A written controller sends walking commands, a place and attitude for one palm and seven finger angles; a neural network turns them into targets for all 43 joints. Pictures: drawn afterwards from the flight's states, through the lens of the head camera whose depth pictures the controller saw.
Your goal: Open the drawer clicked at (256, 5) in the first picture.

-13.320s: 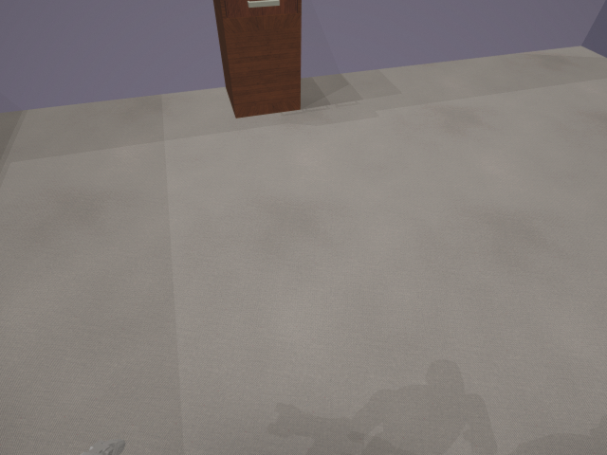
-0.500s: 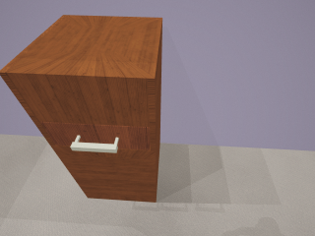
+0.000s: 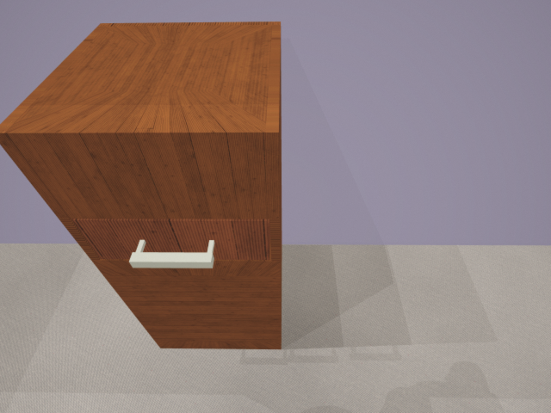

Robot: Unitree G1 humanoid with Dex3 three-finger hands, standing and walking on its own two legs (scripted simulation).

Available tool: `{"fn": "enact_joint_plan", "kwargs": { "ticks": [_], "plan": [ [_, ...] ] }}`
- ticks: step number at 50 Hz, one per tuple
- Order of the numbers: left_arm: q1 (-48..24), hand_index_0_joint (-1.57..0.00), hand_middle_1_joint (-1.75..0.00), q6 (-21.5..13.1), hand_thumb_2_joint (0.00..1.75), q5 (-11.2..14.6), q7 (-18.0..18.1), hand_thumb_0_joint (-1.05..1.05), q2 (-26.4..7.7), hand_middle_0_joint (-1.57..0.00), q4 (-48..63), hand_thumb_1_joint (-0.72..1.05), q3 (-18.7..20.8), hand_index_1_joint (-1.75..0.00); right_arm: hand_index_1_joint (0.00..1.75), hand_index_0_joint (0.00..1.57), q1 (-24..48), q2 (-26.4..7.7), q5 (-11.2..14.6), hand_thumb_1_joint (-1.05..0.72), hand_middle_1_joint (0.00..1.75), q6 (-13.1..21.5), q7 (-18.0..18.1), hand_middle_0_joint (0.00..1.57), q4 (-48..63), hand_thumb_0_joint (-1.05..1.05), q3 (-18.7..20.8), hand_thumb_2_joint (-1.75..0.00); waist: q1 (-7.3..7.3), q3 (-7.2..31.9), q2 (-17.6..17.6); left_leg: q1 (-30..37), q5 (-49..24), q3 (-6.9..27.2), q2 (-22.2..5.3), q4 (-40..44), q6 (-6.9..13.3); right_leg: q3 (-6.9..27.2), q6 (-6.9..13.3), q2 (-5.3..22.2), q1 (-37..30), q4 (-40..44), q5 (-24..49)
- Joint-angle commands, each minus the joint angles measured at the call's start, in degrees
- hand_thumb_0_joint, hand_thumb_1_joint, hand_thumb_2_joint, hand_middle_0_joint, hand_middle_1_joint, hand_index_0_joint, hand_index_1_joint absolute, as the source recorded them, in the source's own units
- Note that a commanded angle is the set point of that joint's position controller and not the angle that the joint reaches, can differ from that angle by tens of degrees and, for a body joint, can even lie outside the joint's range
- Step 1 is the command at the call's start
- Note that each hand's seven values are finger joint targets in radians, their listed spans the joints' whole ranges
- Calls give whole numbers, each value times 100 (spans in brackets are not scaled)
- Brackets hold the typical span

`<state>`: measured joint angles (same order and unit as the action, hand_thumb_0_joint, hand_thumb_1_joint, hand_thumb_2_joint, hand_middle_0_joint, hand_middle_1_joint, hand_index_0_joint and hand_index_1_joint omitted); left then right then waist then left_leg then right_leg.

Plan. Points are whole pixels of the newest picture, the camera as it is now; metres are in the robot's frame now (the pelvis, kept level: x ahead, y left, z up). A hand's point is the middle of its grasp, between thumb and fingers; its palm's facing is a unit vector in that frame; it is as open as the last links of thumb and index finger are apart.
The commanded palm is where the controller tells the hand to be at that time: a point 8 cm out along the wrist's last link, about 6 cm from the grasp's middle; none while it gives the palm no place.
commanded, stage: look again from close up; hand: left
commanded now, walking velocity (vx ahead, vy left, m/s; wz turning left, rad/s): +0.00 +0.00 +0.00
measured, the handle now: (174, 252) +0.44 +0.24 -0.10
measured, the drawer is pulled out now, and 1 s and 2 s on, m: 0.00 0.00 0.00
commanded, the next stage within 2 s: shuffle to correct the standing spot in 0.32 s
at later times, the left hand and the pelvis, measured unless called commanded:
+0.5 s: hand out of the picture -0.04 +0.25 -0.17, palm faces -0.01 -0.98 -0.19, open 7.4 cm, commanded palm none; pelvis -0.04 +0.08 +0.01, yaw -2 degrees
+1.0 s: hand out of the picture -0.11 +0.22 -0.16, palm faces +0.04 -0.97 -0.23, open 7.4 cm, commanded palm none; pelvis -0.10 +0.04 +0.01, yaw +0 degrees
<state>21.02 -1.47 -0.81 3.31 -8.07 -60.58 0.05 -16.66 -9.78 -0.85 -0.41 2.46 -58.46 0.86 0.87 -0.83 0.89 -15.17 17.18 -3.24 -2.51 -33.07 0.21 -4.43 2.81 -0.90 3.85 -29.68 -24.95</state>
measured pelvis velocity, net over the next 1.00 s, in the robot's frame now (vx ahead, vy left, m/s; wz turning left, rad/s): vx -0.10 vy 0.04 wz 0.00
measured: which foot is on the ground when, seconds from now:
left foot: down 0.00-0.88, up 0.90-1.00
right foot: down 0.00-1.00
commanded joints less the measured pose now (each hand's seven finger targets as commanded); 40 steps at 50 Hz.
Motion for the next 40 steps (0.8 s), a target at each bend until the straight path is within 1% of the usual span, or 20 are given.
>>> {"fn": "enact_joint_plan", "kwargs": {
  "ticks": [1,3,4,6,8,9,11,13,15,20,21,23,26,27,29,31,35,37,39,40],
  "plan": [
    [386,-20,-30,-6,90,24,40,0,-705,-20,389,90,115,-30,30,20,-360,-432,-1,-90,30,67,-21,20,194,0,52,-90,-11,-89,-333,413,-2224,123,-155,75,317,622,-136,734,410,116,4896],
    [346,-20,-30,37,90,18,28,0,-705,-20,421,90,102,-30,30,20,-144,-458,20,-90,30,25,-54,20,211,0,42,-90,-76,-398,-60,353,-2001,257,-271,262,272,632,-105,679,701,490,3361],
    [339,-20,-30,62,90,1,24,0,-689,-20,452,90,88,-30,30,20,-132,-488,8,-90,30,29,-66,20,203,0,36,-90,-98,-460,112,386,-2126,290,-300,347,283,644,-101,624,750,547,2891],
    [307,-20,-30,68,90,4,15,0,-707,-20,466,90,68,-30,30,20,-21,-545,1,-90,30,29,-86,20,191,0,19,-90,-126,-537,1,328,-2039,392,-326,443,292,641,-95,595,789,676,2381],
    [190,-20,-30,78,90,4,8,0,-700,-20,497,90,61,-30,30,20,-26,-619,-3,-90,30,36,-97,20,184,0,24,-90,-97,-496,-102,335,-1747,489,-352,633,297,610,-93,575,795,740,1820],
    [167,-20,-30,103,90,-4,3,0,-699,-20,526,90,59,-30,30,20,-21,-664,-7,-90,30,50,-98,20,182,0,28,-90,-117,-501,112,334,-1673,519,-379,726,315,595,-111,558,783,738,1580],
    [167,-20,-30,118,90,-10,-8,0,-700,-20,522,90,63,-30,30,20,52,-681,-16,-90,30,47,-109,20,186,0,29,-90,-131,-476,116,260,-1126,613,-406,923,324,570,-122,563,806,807,1197],
    [142,-20,-30,124,90,-23,-18,0,-707,-20,526,90,65,-30,30,20,63,-700,-15,-90,30,45,-118,20,200,0,39,-90,-123,-428,59,256,-760,698,-425,1100,332,530,-136,561,813,807,1065],
    [176,-20,-30,141,90,-30,-30,0,-704,-20,525,90,66,-30,30,20,71,-752,-17,-90,30,51,-126,20,197,0,47,-90,-143,-294,144,274,-416,786,-482,1296,344,463,-175,558,757,759,930],
    [297,-20,-30,148,90,-50,-39,0,-664,-20,444,90,60,-30,30,20,50,-790,3,-90,30,60,-133,20,144,0,63,-90,-158,-134,160,346,-142,941,-543,1596,358,370,-222,564,701,702,951],
    [336,-20,-30,149,90,-53,-37,0,-648,-20,404,90,53,-30,30,20,76,-775,4,-90,30,53,-133,20,112,0,67,-90,-165,-196,157,319,-38,929,-544,1629,355,365,-222,576,733,731,948],
    [410,-20,-30,160,90,-55,-31,0,-623,-20,358,90,40,-30,30,20,63,-749,27,-90,30,66,-126,20,78,0,79,-90,-156,-217,48,383,-261,1000,-603,1723,351,369,-254,581,782,736,1069],
    [485,-20,-30,183,90,-50,-20,0,-600,-20,314,90,33,-30,30,20,44,-761,54,-90,30,86,-95,20,27,0,108,-90,-137,-157,98,641,-1022,996,-729,1683,359,384,-304,565,892,694,1181],
    [512,-20,-30,208,90,-52,-19,0,-616,-20,306,90,38,-30,30,20,21,-775,65,-90,30,71,-86,20,4,0,120,-90,-132,-172,78,619,-1075,1027,-776,1699,372,364,-309,551,915,652,1134],
    [566,-20,-30,268,90,-69,-31,0,-645,-20,337,90,54,-30,30,20,52,-861,70,-90,30,44,-62,20,5,0,180,-90,-122,-178,255,679,-1057,1084,-922,1780,398,334,-319,495,1103,468,958],
    [647,-20,-30,347,90,-94,-49,0,-625,-20,380,90,87,-30,30,20,51,-932,58,-90,30,9,-34,20,18,0,240,-90,-105,-100,390,607,-746,1215,-1150,1895,498,291,-296,452,1254,88,669],
    [691,-20,-30,477,90,-152,-110,0,-639,-20,483,90,140,-30,30,20,120,-1079,11,-90,30,-52,-10,20,99,0,347,-90,-77,53,498,152,223,1531,-1616,2174,873,395,-228,477,1546,-1303,-136],
    [680,-20,-30,494,90,-152,-135,0,-599,-20,532,90,166,-30,30,20,252,-1089,-27,-90,30,-87,-28,20,153,0,363,-90,-114,66,502,-183,326,1470,-1621,2126,921,420,-200,512,1442,-1298,-130],
    [801,-20,-30,487,90,-131,-158,0,-631,-20,524,90,202,-30,30,20,348,-1116,-56,-90,30,-124,-48,20,205,0,383,-90,-177,60,364,-449,468,1263,-1422,2024,753,259,-162,407,1092,-550,38],
    [932,-20,-30,492,90,-121,-161,0,-568,-20,481,90,227,-30,30,20,348,-1093,-69,-90,30,-155,-51,20,233,0,405,-90,-214,66,328,-605,651,1155,-1244,1916,609,184,-123,330,789,20,305]
  ]
}}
